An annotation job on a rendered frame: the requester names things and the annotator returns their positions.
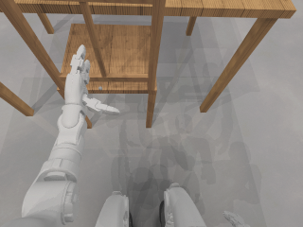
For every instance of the right robot thigh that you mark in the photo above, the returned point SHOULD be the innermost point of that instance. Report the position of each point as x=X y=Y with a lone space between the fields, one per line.
x=184 y=212

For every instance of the robot left shin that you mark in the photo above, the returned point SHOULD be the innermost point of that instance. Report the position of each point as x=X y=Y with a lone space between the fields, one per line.
x=125 y=223

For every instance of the left robot hand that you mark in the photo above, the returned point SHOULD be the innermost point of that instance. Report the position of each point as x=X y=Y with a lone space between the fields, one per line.
x=75 y=86

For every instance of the left robot forearm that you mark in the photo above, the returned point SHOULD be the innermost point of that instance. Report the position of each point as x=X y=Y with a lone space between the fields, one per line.
x=63 y=163

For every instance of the right robot hand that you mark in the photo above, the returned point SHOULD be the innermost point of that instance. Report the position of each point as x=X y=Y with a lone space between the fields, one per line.
x=236 y=220

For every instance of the left robot upper arm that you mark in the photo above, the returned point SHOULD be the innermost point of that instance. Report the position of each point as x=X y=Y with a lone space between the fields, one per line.
x=49 y=204

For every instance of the table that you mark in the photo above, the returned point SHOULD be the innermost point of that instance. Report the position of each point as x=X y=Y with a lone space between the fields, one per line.
x=267 y=12

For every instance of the chair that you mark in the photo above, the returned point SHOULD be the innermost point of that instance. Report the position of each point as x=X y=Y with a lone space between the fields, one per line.
x=123 y=58

